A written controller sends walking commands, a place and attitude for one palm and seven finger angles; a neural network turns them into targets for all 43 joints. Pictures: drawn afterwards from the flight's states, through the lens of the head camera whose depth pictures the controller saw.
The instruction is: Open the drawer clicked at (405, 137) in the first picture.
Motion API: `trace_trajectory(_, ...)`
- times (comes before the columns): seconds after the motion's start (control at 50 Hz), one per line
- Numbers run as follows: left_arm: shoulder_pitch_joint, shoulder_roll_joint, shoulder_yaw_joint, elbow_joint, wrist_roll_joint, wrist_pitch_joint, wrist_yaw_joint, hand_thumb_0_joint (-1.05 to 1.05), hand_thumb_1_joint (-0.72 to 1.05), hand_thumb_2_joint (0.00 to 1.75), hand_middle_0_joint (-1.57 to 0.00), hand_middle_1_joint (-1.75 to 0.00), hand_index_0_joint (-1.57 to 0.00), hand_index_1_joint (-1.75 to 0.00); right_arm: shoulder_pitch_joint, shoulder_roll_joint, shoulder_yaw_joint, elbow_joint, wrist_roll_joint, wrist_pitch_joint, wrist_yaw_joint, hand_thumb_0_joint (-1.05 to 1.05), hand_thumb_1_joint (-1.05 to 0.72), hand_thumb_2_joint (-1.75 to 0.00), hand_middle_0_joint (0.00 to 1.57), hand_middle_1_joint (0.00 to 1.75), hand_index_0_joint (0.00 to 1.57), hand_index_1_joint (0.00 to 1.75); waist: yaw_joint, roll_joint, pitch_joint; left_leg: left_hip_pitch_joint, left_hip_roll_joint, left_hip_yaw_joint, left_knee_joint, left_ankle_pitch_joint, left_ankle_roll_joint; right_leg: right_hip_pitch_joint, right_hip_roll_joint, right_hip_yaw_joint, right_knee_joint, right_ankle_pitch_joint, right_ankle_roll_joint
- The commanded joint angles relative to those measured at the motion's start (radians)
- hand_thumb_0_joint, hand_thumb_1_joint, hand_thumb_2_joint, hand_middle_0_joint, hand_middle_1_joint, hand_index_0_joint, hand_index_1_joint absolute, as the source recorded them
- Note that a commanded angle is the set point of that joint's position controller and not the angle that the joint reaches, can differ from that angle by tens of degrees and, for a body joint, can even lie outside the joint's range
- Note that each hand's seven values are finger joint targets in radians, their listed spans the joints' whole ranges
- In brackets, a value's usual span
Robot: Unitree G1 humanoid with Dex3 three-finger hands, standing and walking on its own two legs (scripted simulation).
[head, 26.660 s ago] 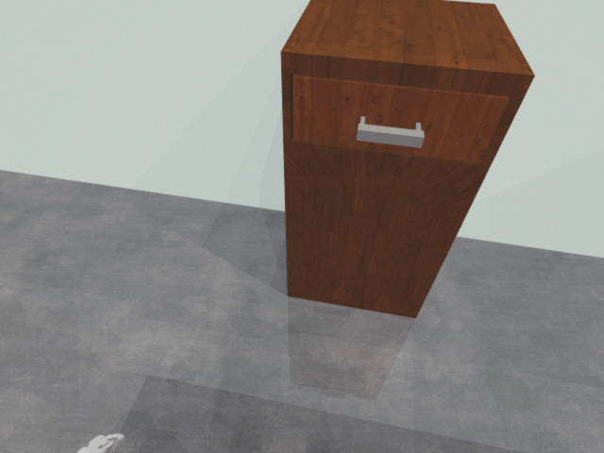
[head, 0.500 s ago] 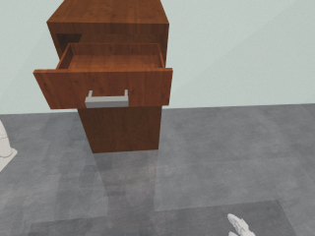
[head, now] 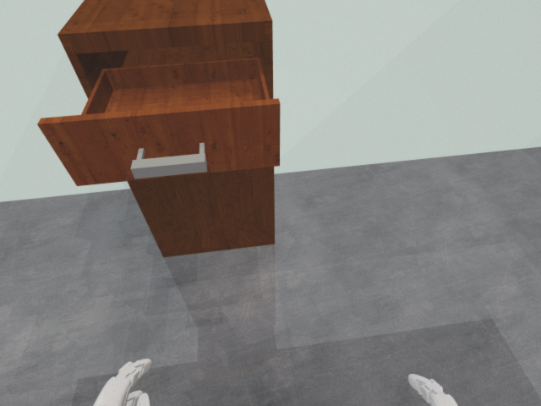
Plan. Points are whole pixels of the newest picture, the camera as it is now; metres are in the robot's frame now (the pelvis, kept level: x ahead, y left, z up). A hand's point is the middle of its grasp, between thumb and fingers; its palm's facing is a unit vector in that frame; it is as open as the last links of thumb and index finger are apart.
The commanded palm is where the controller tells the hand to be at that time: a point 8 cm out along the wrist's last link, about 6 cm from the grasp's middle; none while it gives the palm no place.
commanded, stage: let the arm hang, fingers relaxed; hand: left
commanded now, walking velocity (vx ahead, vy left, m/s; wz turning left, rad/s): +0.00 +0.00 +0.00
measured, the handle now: (171, 158) +0.55 +0.21 +0.06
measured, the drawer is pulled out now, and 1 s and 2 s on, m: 0.29 0.29 0.29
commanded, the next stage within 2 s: look to check the result in 0.86 s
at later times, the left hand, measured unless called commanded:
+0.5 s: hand out of the picture +0.01 +0.25 -0.14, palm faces +0.02 -0.94 -0.34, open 7.4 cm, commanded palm none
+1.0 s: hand out of the picture +0.11 +0.25 -0.13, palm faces -0.03 -0.94 -0.33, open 7.4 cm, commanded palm none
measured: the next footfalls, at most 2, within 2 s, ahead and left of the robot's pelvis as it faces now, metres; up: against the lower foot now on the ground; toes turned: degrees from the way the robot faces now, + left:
none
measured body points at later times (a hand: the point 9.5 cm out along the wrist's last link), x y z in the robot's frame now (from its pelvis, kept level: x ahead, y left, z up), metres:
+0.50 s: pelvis +0.00 +0.00 +0.02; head +0.00 -0.01 +0.47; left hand +0.01 +0.30 -0.11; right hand +0.04 -0.27 -0.13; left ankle +0.05 +0.11 -0.72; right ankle +0.02 -0.12 -0.72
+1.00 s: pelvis +0.02 +0.01 +0.03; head +0.04 +0.01 +0.48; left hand +0.11 +0.30 -0.11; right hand +0.10 -0.29 -0.11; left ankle +0.05 +0.11 -0.72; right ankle +0.02 -0.12 -0.72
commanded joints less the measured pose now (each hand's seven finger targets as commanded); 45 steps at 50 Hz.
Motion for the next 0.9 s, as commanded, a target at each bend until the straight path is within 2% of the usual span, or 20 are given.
trace_trajectory(0.0,-0.084,0.232,0.06,0.03,-0.012,-0.053,0.018,0.0,0.9,0.9,-0.2,-0.3,-0.2,-0.3,0.019,-0.112,-0.04,-0.007,-0.005,0.014,-0.007,0.0,-0.9,-0.9,0.2,0.3,0.2,0.3,0.01,-0.11,0.041,0.137,0.026,-0.056,-0.061,0.032,-0.001,-0.143,-0.154,0.221,-0.408,-0.133,-0.096)
trace_trajectory(0.04,-0.072,0.192,0.043,0.122,-0.02,-0.059,0.02,0.0,0.9,0.9,-0.2,-0.3,-0.2,-0.3,0.049,-0.093,-0.029,0.037,-0.001,0.011,-0.01,0.0,-0.9,-0.9,0.2,0.3,0.2,0.3,0.006,-0.001,0.034,0.177,0.06,-0.095,-0.164,0.148,0.0,-0.099,-0.106,0.152,-0.363,-0.03,-0.063)
trace_trajectory(0.06,-0.047,0.176,0.039,0.163,-0.023,-0.065,0.021,0.0,0.9,0.9,-0.2,-0.3,-0.2,-0.3,0.051,-0.102,-0.028,0.058,-0.001,0.004,-0.013,0.0,-0.9,-0.9,0.2,0.3,0.2,0.3,0.019,0.061,0.003,0.169,0.087,-0.12,-0.212,0.174,0.003,-0.036,-0.08,0.132,-0.336,0.022,-0.048)
trace_trajectory(0.08,-0.017,0.152,0.049,0.195,-0.022,-0.066,0.025,0.0,0.9,0.9,-0.2,-0.3,-0.2,-0.3,0.044,-0.107,-0.033,0.071,-0.004,0.002,-0.016,0.0,-0.9,-0.9,0.2,0.3,0.2,0.3,0.034,0.113,-0.009,0.135,0.107,-0.145,-0.254,0.105,0.008,0.018,-0.065,0.114,-0.344,-0.008,-0.042)
trace_trajectory(0.1,0.0,0.154,0.049,0.232,-0.023,-0.064,0.026,0.0,0.9,0.9,-0.2,-0.3,-0.2,-0.3,0.042,-0.111,-0.035,0.087,-0.004,0.004,-0.016,0.0,-0.9,-0.9,0.2,0.3,0.2,0.3,0.042,0.151,-0.019,0.109,0.109,-0.157,-0.287,0.016,0.01,0.054,-0.059,0.105,-0.353,-0.047,-0.042)
trace_trajectory(0.12,0.005,0.165,0.051,0.264,-0.023,-0.063,0.026,0.0,0.9,0.9,-0.2,-0.3,-0.2,-0.3,0.04,-0.12,-0.037,0.1,-0.001,0.005,-0.018,0.0,-0.9,-0.9,0.2,0.3,0.2,0.3,0.049,0.167,0.008,0.091,0.111,-0.164,-0.305,-0.005,0.012,0.065,-0.057,0.097,-0.351,-0.028,-0.044)
trace_trajectory(0.2,0.012,0.172,0.051,0.36,-0.028,-0.074,0.024,0.0,0.9,0.9,-0.2,-0.3,-0.2,-0.3,0.087,-0.137,-0.046,0.16,0.003,-0.005,-0.027,0.0,-0.9,-0.9,0.2,0.3,0.2,0.3,0.046,0.076,-0.067,0.148,0.117,-0.158,-0.317,0.043,0.016,0.134,-0.067,0.08,-0.366,0.045,-0.052)
trace_trajectory(0.24,0.003,0.175,0.051,0.39,-0.028,-0.075,0.026,0.0,0.9,0.9,-0.2,-0.3,-0.2,-0.3,0.096,-0.146,-0.052,0.183,0.004,-0.005,-0.029,0.0,-0.9,-0.9,0.2,0.3,0.2,0.3,0.043,0.04,-0.05,0.158,0.123,-0.16,-0.327,0.045,0.017,0.125,-0.067,0.071,-0.38,0.032,-0.051)
trace_trajectory(0.26,-0.002,0.18,0.051,0.405,-0.028,-0.075,0.026,0.0,0.9,0.9,-0.2,-0.3,-0.2,-0.3,0.095,-0.152,-0.052,0.197,0.004,-0.005,-0.029,0.0,-0.9,-0.9,0.2,0.3,0.2,0.3,0.043,0.045,-0.032,0.156,0.124,-0.16,-0.336,0.04,0.017,0.116,-0.07,0.07,-0.385,0.026,-0.051)
trace_trajectory(0.34,-0.021,0.196,0.053,0.444,-0.025,-0.071,0.028,0.0,0.9,0.9,-0.2,-0.3,-0.2,-0.3,0.094,-0.162,-0.057,0.227,0.001,0.001,-0.027,0.0,-0.9,-0.9,0.2,0.3,0.2,0.3,0.041,-0.007,0.046,0.141,0.12,-0.156,-0.357,-0.007,0.019,0.072,-0.074,0.072,-0.42,-0.058,-0.05)
trace_trajectory(0.4,-0.041,0.218,0.057,0.454,-0.024,-0.071,0.028,0.0,0.9,0.9,-0.2,-0.3,-0.2,-0.3,0.08,-0.182,-0.059,0.24,-0.001,0.0,-0.024,0.0,-0.9,-0.9,0.2,0.3,0.2,0.3,0.042,-0.021,0.058,0.139,0.119,-0.164,-0.373,-0.025,0.02,0.065,-0.077,0.076,-0.424,-0.081,-0.047)
trace_trajectory(0.52,-0.084,0.252,0.062,0.451,-0.022,-0.08,0.027,0.0,0.9,0.9,-0.2,-0.3,-0.2,-0.3,0.035,-0.205,-0.062,0.249,-0.001,-0.006,-0.018,0.0,-0.9,-0.9,0.2,0.3,0.2,0.3,0.045,-0.029,0.041,0.171,0.114,-0.152,-0.37,0.023,0.019,0.069,-0.083,0.09,-0.441,-0.066,-0.043)
trace_trajectory(0.54,-0.103,0.257,0.06,0.452,-0.021,-0.08,0.027,0.0,0.9,0.9,-0.2,-0.3,-0.2,-0.3,0.028,-0.208,-0.061,0.252,-0.003,-0.007,-0.017,0.0,-0.9,-0.9,0.2,0.3,0.2,0.3,0.039,-0.014,0.046,0.166,0.117,-0.157,-0.378,0.031,0.017,0.076,-0.088,0.086,-0.435,-0.047,-0.041)
trace_trajectory(0.6,-0.124,0.264,0.059,0.451,-0.021,-0.084,0.026,0.0,0.9,0.9,-0.2,-0.3,-0.2,-0.3,-0.002,-0.22,-0.058,0.252,-0.003,-0.013,-0.015,0.0,-0.9,-0.9,0.2,0.3,0.2,0.3,0.044,0.0,0.039,0.165,0.122,-0.163,-0.394,0.057,0.015,0.101,-0.088,0.084,-0.429,0.008,-0.037)
trace_trajectory(0.72,-0.15,0.277,0.059,0.444,-0.023,-0.095,0.025,0.0,0.9,0.9,-0.2,-0.3,-0.2,-0.3,-0.046,-0.243,-0.053,0.249,0.002,-0.024,-0.016,0.0,-0.9,-0.9,0.2,0.3,0.2,0.3,0.049,0.003,-0.03,0.221,0.133,-0.154,-0.39,0.201,0.012,0.167,-0.093,0.076,-0.423,0.146,-0.031)
trace_trajectory(0.8,-0.176,0.281,0.055,0.449,-0.024,-0.094,0.025,0.0,0.9,0.9,-0.2,-0.3,-0.2,-0.3,-0.062,-0.257,-0.051,0.253,0.0,-0.027,-0.016,0.0,-0.9,-0.9,0.2,0.3,0.2,0.3,0.045,0.03,-0.045,0.232,0.137,-0.154,-0.399,0.239,0.006,0.192,-0.098,0.071,-0.422,0.181,-0.027)
trace_trajectory(0.82,-0.167,0.283,0.058,0.447,-0.024,-0.096,0.025,0.0,0.9,0.9,-0.2,-0.3,-0.2,-0.3,-0.069,-0.256,-0.05,0.25,0.003,-0.028,-0.017,0.0,-0.9,-0.9,0.2,0.3,0.2,0.3,0.05,0.022,-0.051,0.245,0.138,-0.15,-0.397,0.251,0.009,0.196,-0.097,0.072,-0.427,0.19,-0.028)
trace_trajectory(0.88,-0.182,0.286,0.054,0.451,-0.024,-0.095,0.026,0.0,0.9,0.9,-0.2,-0.3,-0.2,-0.3,-0.074,-0.265,-0.05,0.253,0.001,-0.028,-0.018,0.0,-0.9,-0.9,0.2,0.3,0.2,0.3,0.043,0.017,-0.061,0.261,0.139,-0.15,-0.398,0.278,0.006,0.202,-0.099,0.071,-0.427,0.214,-0.026)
